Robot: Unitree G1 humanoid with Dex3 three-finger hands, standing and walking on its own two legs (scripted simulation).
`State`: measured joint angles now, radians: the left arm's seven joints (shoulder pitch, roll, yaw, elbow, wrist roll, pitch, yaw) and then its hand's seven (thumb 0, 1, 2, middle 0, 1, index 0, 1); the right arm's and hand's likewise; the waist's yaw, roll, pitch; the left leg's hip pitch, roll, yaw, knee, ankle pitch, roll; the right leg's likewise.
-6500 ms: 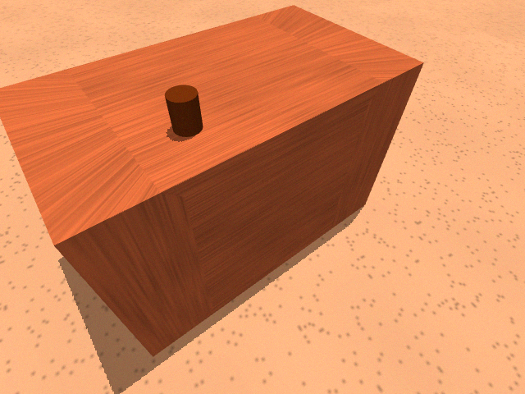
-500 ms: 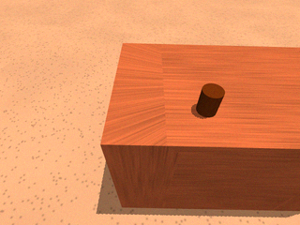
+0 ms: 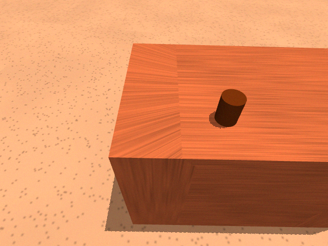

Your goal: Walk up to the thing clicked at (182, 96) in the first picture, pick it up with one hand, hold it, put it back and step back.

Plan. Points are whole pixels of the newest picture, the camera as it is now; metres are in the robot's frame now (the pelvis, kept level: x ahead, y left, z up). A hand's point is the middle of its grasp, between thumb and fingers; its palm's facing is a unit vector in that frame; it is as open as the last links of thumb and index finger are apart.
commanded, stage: rise first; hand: right
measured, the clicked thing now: (229, 108) +0.51 -0.21 +0.02
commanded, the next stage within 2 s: go down in 1.76 s
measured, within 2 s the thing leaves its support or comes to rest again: neither
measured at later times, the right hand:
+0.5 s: hand (275, 225) +0.18 -0.27 -0.05, palm faces +0.28 +0.90 -0.34, open 16.3 cm
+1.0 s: hand (301, 213) +0.18 -0.27 +0.05, palm faces +0.34 +0.86 -0.38, open 17.7 cm
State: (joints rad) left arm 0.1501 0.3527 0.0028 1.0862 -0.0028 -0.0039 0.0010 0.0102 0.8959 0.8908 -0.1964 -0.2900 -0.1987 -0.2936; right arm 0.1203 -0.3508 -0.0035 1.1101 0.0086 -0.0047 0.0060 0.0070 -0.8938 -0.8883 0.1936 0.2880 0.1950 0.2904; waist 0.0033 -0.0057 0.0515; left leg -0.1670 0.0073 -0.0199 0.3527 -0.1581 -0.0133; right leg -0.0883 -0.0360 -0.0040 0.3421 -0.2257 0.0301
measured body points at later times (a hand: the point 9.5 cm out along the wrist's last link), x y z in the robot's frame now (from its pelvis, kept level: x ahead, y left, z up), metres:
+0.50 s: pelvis +0.01 -0.01 +0.00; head +0.02 +0.01 +0.45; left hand +0.18 +0.25 -0.09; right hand +0.16 -0.31 -0.03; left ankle +0.02 +0.13 -0.75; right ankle -0.03 -0.14 -0.75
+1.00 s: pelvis +0.00 +0.00 +0.00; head +0.00 +0.01 +0.45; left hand +0.17 +0.25 -0.09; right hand +0.16 -0.31 +0.08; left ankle +0.02 +0.13 -0.75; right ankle -0.03 -0.14 -0.75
